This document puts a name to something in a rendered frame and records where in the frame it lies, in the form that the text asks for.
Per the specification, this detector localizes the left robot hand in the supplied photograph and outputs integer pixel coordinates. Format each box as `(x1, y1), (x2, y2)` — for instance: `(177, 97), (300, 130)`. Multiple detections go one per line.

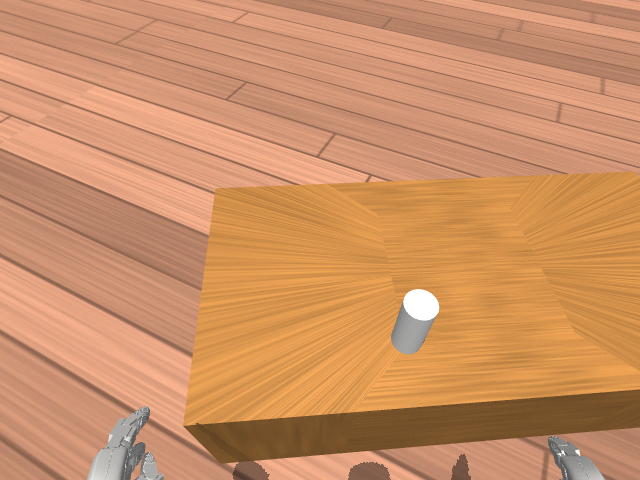
(87, 406), (164, 480)

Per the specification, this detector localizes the can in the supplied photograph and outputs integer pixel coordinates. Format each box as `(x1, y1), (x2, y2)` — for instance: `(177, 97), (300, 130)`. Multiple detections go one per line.
(391, 289), (439, 354)

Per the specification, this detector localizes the right robot hand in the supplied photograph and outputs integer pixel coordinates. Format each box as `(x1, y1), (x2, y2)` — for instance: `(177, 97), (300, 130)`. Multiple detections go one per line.
(548, 436), (605, 480)

